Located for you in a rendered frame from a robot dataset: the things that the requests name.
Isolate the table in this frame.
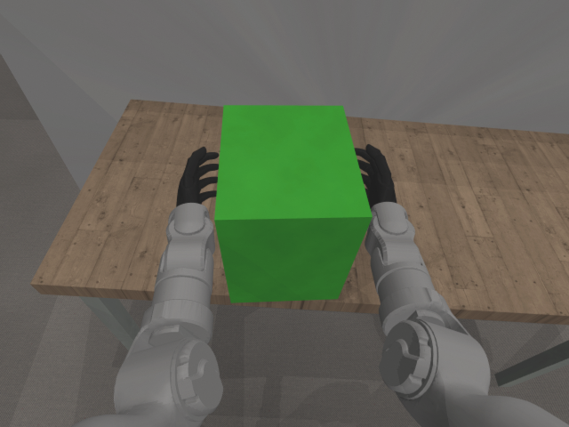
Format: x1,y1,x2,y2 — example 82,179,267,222
30,100,569,387

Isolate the robot left hand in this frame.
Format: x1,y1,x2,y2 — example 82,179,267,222
176,147,219,207

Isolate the carton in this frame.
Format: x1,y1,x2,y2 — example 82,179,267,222
214,105,373,303

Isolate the right robot forearm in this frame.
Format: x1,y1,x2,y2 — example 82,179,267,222
365,202,491,379

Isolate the robot right hand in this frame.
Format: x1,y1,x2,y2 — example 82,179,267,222
354,144,397,208

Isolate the robot right upper arm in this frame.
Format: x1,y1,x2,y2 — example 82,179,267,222
379,318,569,427

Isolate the left robot forearm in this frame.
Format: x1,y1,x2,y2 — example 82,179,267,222
114,203,215,407

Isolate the robot left upper arm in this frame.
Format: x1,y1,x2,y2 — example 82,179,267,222
70,337,223,427

